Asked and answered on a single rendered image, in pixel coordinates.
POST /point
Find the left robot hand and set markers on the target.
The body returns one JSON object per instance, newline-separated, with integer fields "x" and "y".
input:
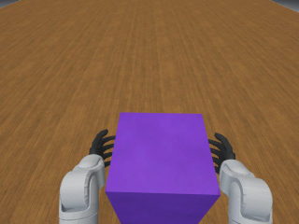
{"x": 98, "y": 148}

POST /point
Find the left robot forearm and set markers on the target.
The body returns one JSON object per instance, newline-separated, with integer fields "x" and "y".
{"x": 79, "y": 191}

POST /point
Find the right robot forearm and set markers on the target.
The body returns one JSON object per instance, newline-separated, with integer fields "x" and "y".
{"x": 250, "y": 199}

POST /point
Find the right robot hand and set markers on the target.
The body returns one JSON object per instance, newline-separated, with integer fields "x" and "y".
{"x": 224, "y": 153}

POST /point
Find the carton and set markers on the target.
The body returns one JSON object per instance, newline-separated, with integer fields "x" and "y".
{"x": 161, "y": 169}

